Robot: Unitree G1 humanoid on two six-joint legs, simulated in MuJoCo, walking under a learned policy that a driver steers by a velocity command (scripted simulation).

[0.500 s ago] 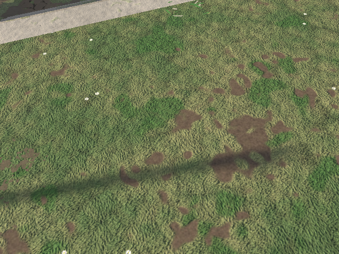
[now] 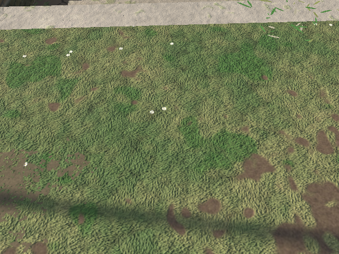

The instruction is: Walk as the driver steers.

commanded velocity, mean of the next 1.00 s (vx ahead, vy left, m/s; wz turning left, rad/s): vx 0.50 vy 0.00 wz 0.15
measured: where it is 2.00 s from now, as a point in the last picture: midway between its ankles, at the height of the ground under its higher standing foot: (160, 113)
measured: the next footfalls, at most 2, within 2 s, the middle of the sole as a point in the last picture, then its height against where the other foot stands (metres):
right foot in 0.44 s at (212, 252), level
left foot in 0.96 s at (142, 189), level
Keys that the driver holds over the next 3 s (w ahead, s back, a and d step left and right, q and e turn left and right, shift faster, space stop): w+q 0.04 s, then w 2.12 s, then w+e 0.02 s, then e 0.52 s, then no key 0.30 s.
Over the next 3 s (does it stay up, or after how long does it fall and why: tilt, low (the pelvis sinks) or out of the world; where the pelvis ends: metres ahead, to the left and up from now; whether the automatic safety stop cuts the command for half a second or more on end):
stays up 1.43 0.12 0.02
